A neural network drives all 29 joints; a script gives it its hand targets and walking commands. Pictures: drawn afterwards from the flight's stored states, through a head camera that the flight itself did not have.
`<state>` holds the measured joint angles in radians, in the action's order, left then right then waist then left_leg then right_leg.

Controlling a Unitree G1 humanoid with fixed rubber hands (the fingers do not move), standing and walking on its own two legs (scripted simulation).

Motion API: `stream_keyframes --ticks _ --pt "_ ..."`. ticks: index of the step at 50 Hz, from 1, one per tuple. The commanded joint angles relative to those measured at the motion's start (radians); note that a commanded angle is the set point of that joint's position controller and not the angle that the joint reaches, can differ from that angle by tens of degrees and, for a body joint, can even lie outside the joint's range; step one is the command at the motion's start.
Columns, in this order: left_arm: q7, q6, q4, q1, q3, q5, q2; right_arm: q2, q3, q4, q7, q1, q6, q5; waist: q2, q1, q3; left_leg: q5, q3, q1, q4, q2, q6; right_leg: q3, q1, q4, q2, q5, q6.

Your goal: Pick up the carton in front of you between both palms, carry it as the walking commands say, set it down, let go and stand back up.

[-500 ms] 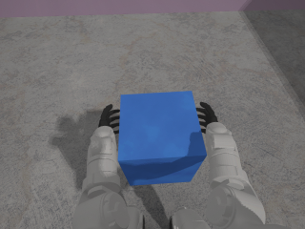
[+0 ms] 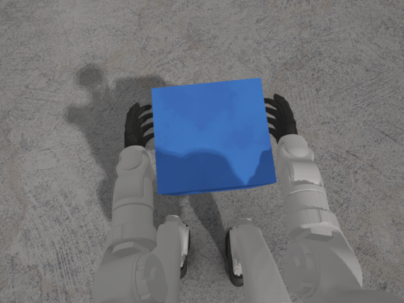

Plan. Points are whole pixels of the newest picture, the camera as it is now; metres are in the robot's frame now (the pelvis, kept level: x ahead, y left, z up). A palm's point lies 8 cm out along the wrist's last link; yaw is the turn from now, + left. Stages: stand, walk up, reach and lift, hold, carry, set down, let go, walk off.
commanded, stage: set down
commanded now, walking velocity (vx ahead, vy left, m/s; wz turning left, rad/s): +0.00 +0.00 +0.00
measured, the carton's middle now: (210, 147) +0.41 +0.01 -0.16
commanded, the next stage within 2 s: none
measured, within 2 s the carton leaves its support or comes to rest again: rests again in 1.86 s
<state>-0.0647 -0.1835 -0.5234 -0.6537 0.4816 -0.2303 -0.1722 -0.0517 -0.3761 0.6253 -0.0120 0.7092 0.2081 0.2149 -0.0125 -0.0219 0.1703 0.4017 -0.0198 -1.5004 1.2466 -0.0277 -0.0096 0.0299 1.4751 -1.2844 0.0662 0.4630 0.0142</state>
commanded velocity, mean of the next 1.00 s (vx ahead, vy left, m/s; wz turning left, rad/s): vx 0.00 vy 0.00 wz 0.00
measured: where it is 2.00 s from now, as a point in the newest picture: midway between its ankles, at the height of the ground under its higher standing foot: (207, 264)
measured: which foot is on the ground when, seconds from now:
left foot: down 0.00-1.00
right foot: down 0.00-1.00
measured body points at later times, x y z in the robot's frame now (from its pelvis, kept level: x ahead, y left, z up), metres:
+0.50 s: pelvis -0.04 +0.01 -0.13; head +0.25 +0.01 +0.21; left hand +0.44 +0.15 -0.24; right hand +0.47 -0.15 -0.24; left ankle +0.07 +0.12 -0.60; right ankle +0.05 -0.10 -0.60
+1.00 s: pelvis -0.05 +0.00 -0.23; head +0.31 -0.02 +0.04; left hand +0.49 +0.15 -0.38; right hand +0.50 -0.15 -0.40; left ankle +0.07 +0.12 -0.60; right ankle +0.05 -0.10 -0.60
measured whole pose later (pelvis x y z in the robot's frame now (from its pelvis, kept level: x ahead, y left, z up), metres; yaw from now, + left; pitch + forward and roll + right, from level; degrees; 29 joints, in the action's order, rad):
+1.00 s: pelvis -0.05 +0.00 -0.23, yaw +2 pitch +43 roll +2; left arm -0.19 -0.24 -0.75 -1.27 0.44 -0.07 0.04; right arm 0.27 -0.20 0.92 0.04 1.33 0.25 0.06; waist 0.05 -0.04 -0.16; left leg 0.50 0.00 -2.29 2.04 -0.05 -0.04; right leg 0.00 2.27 -2.11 0.07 0.60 0.02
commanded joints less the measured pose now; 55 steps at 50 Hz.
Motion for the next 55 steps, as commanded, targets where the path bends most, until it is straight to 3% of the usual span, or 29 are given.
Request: stream_keyframes --ticks 1,3,7,9,12,13,14,15,16,17,18,21,22,23,25,27,30,32,36,40,41,42,43,44,45,47,48,51,55 --pt "0.208 -0.004 -0.118 -0.528 -0.554 0.073 -0.835 -0.874 0.481 0.067 -0.15 0.502 -0.024 -0.074 -0.042 0.012 0.794 -0.296 0.019 0.308 0.059 -0.135 -0.018 0.042 -0.301 0.054 0.084 -0.371 -0.044" --pt "0.198 0.001 -0.108 -0.563 -0.551 0.08 -0.827 -0.859 0.48 0.074 -0.146 0.543 -0.028 -0.083 -0.033 0.005 0.829 -0.305 0.02 0.278 0.097 -0.138 -0.026 0.037 -0.265 0.009 0.088 -0.362 -0.042" --pt "0.171 -0.001 -0.1 -0.633 -0.579 0.114 -0.827 -0.81 0.491 0.065 -0.143 0.611 -0.034 -0.103 0.004 0.033 0.897 -0.303 0.026 0.238 0.168 -0.141 -0.042 0.013 -0.179 -0.072 0.098 -0.336 -0.037" --pt "0.156 -0.006 -0.108 -0.661 -0.569 0.107 -0.823 -0.804 0.482 0.069 -0.148 0.656 -0.032 -0.117 0.027 0.021 0.912 -0.29 0.031 0.231 0.196 -0.14 -0.044 0.007 -0.123 -0.108 0.103 -0.309 -0.034" --pt "0.135 -0.02 -0.091 -0.734 -0.573 0.118 -0.826 -0.781 0.483 0.063 -0.161 0.738 -0.021 -0.126 0.018 0.028 0.946 -0.249 0.041 0.215 0.245 -0.143 -0.049 -0.018 -0.066 -0.156 0.11 -0.245 -0.033" --pt "0.127 -0.021 -0.068 -0.771 -0.571 0.122 -0.812 -0.78 0.488 0.066 -0.164 0.761 -0.015 -0.136 0.009 0.014 0.966 -0.246 0.046 0.221 0.262 -0.144 -0.05 -0.02 -0.046 -0.169 0.111 -0.226 -0.032" --pt "0.119 -0.027 -0.079 -0.79 -0.575 0.13 -0.81 -0.773 0.482 0.082 -0.165 0.766 -0.011 -0.133 0.01 0.037 0.958 -0.237 0.044 0.216 0.276 -0.142 -0.053 -0.03 -0.024 -0.187 0.11 -0.219 -0.034" --pt "0.113 -0.027 -0.071 -0.815 -0.568 0.129 -0.813 -0.766 0.481 0.086 -0.168 0.801 -0.009 -0.144 0.021 0.011 0.959 -0.231 0.052 0.208 0.291 -0.146 -0.053 -0.025 -0.011 -0.199 0.111 -0.2 -0.031" --pt "0.108 -0.032 -0.076 -0.823 -0.564 0.128 -0.817 -0.755 0.48 0.086 -0.172 0.817 -0.007 -0.145 0.022 0.02 0.963 -0.232 0.053 0.193 0.303 -0.145 -0.055 -0.029 -0.005 -0.211 0.11 -0.205 -0.03" --pt "0.102 -0.034 -0.072 -0.841 -0.559 0.124 -0.807 -0.763 0.489 0.069 -0.177 0.848 -0.006 -0.16 0.013 -0.001 0.987 -0.232 0.052 0.22 0.317 -0.143 -0.047 -0.035 0.025 -0.234 0.112 -0.193 -0.034" --pt "0.097 -0.042 -0.093 -0.852 -0.558 0.127 -0.828 -0.753 0.482 0.071 -0.181 0.875 -0.005 -0.163 0.029 0.008 0.996 -0.215 0.055 0.228 0.327 -0.144 -0.052 -0.044 0.04 -0.245 0.114 -0.175 -0.032" --pt "0.09 -0.05 -0.106 -0.915 -0.527 0.125 -0.806 -0.733 0.453 0.115 -0.188 0.91 0.009 -0.147 0.0 0.022 0.961 -0.189 0.054 0.179 0.364 -0.142 -0.05 -0.052 0.104 -0.278 0.11 -0.142 -0.032" --pt "0.085 -0.054 -0.119 -0.928 -0.513 0.116 -0.798 -0.721 0.442 0.133 -0.191 0.937 0.012 -0.146 0.014 0.006 0.95 -0.172 0.055 0.169 0.377 -0.143 -0.048 -0.05 0.128 -0.297 0.107 -0.121 -0.029" --pt "0.086 -0.056 -0.122 -0.953 -0.501 0.119 -0.792 -0.706 0.427 0.153 -0.195 0.937 0.016 -0.136 0.013 0.02 0.919 -0.158 0.058 0.129 0.389 -0.141 -0.051 -0.054 0.149 -0.307 0.105 -0.107 -0.026" --pt "0.09 -0.061 -0.136 -1.004 -0.485 0.116 -0.778 -0.707 0.412 0.157 -0.2 0.983 0.021 -0.137 0.004 0.009 0.925 -0.146 0.061 0.111 0.415 -0.141 -0.047 -0.054 0.171 -0.334 0.102 -0.096 -0.024" --pt "0.094 -0.066 -0.162 -1.015 -0.455 0.116 -0.768 -0.69 0.398 0.179 -0.202 1.003 0.025 -0.126 -0.006 0.02 0.902 -0.129 0.062 0.071 0.442 -0.14 -0.044 -0.059 0.198 -0.356 0.098 -0.078 -0.023" --pt "0.098 -0.064 -0.165 -1.078 -0.452 0.124 -0.743 -0.672 0.38 0.208 -0.206 1.03 0.03 -0.12 -0.002 0.031 0.901 -0.132 0.069 0.04 0.486 -0.138 -0.045 -0.061 0.228 -0.4 0.093 -0.089 -0.021" --pt "0.1 -0.059 -0.165 -1.104 -0.445 0.127 -0.725 -0.68 0.384 0.216 -0.215 1.041 0.031 -0.129 -0.007 0.016 0.887 -0.142 0.076 0.015 0.514 -0.138 -0.041 -0.056 0.25 -0.42 0.092 -0.092 -0.018" --pt "0.11 -0.056 -0.169 -1.141 -0.462 0.166 -0.72 -0.642 0.415 0.21 -0.217 1.085 0.028 -0.153 -0.007 0.037 0.899 -0.154 0.079 -0.017 0.569 -0.133 -0.04 -0.066 0.254 -0.478 0.082 -0.112 -0.019" --pt "0.113 -0.042 -0.156 -1.202 -0.493 0.199 -0.678 -0.632 0.454 0.209 -0.213 1.117 0.017 -0.194 -0.017 0.026 0.904 -0.174 0.094 -0.045 0.638 -0.129 -0.038 -0.057 0.229 -0.529 0.074 -0.147 -0.018" --pt "0.114 -0.04 -0.159 -1.213 -0.502 0.217 -0.663 -0.619 0.469 0.2 -0.212 1.13 0.016 -0.203 -0.039 0.042 0.914 -0.17 0.093 -0.055 0.652 -0.127 -0.039 -0.058 0.208 -0.543 0.068 -0.158 -0.02" --pt "0.113 -0.034 -0.152 -1.223 -0.513 0.214 -0.655 -0.624 0.478 0.208 -0.211 1.135 0.012 -0.217 -0.014 0.019 0.91 -0.186 0.097 -0.051 0.669 -0.125 -0.035 -0.054 0.233 -0.564 0.07 -0.166 -0.02" --pt "0.111 -0.03 -0.148 -1.225 -0.526 0.236 -0.659 -0.609 0.494 0.184 -0.21 1.151 0.006 -0.23 -0.015 0.03 0.932 -0.204 0.095 -0.035 0.684 -0.122 -0.037 -0.055 0.22 -0.576 0.067 -0.178 -0.019" --pt "0.112 -0.024 -0.141 -1.238 -0.525 0.239 -0.653 -0.613 0.51 0.177 -0.209 1.17 0.001 -0.249 -0.022 0.009 0.933 -0.209 0.102 -0.048 0.7 -0.124 -0.033 -0.049 0.222 -0.587 0.067 -0.185 -0.019" --pt "0.112 -0.02 -0.138 -1.243 -0.54 0.254 -0.645 -0.607 0.525 0.169 -0.206 1.186 -0.003 -0.268 -0.02 0.011 0.948 -0.218 0.105 -0.047 0.716 -0.122 -0.033 -0.048 0.201 -0.604 0.064 -0.205 -0.021" --pt "0.115 -0.007 -0.126 -1.243 -0.543 0.283 -0.661 -0.608 0.559 0.132 -0.198 1.229 -0.015 -0.286 -0.059 0.023 0.982 -0.253 0.099 -0.059 0.737 -0.123 -0.026 -0.052 0.171 -0.622 0.065 -0.249 -0.025" --pt "0.122 -0.01 -0.189 -1.203 -0.516 0.284 -0.672 -0.591 0.577 0.095 -0.19 1.253 -0.025 -0.292 -0.077 0.018 0.957 -0.256 0.102 -0.09 0.753 -0.124 -0.024 -0.042 0.156 -0.627 0.058 -0.271 -0.023" --pt "0.152 -0.029 -0.347 -1.078 -0.419 0.249 -0.684 -0.568 0.551 0.151 -0.182 1.217 -0.027 -0.259 -0.124 0.014 0.761 -0.212 0.096 -0.238 0.766 -0.121 -0.02 -0.021 0.169 -0.625 0.04 -0.284 -0.03" --pt "0.175 -0.02 -0.3 -1.094 -0.446 0.265 -0.698 -0.609 0.574 0.137 -0.184 1.192 -0.035 -0.282 -0.148 0.009 0.853 -0.234 0.11 -0.262 0.803 -0.12 -0.023 -0.016 0.113 -0.662 0.045 -0.381 -0.036"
